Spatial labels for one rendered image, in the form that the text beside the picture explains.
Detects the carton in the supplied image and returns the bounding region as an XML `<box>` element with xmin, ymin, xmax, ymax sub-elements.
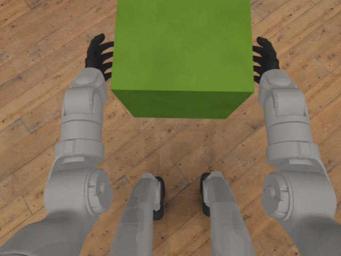
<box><xmin>110</xmin><ymin>0</ymin><xmax>254</xmax><ymax>119</ymax></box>

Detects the right robot upper arm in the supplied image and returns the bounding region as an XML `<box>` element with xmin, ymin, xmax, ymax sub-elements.
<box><xmin>261</xmin><ymin>170</ymin><xmax>341</xmax><ymax>256</ymax></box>

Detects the left robot hand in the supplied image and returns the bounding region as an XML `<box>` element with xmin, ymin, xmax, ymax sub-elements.
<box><xmin>85</xmin><ymin>34</ymin><xmax>114</xmax><ymax>81</ymax></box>

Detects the right robot hand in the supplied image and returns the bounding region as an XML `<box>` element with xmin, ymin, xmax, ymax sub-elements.
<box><xmin>253</xmin><ymin>37</ymin><xmax>280</xmax><ymax>84</ymax></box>

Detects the left robot upper arm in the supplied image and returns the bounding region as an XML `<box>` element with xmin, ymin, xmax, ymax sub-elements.
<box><xmin>0</xmin><ymin>166</ymin><xmax>113</xmax><ymax>256</ymax></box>

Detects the right robot forearm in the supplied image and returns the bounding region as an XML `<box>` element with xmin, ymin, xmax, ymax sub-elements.
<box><xmin>257</xmin><ymin>69</ymin><xmax>337</xmax><ymax>212</ymax></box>

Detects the left robot forearm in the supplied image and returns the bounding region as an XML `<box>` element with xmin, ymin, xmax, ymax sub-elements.
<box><xmin>44</xmin><ymin>67</ymin><xmax>108</xmax><ymax>209</ymax></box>

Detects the right robot thigh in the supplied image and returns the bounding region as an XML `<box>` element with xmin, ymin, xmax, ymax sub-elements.
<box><xmin>203</xmin><ymin>177</ymin><xmax>256</xmax><ymax>256</ymax></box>

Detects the robot right foot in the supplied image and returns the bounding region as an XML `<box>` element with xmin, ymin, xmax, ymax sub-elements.
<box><xmin>200</xmin><ymin>173</ymin><xmax>210</xmax><ymax>217</ymax></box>

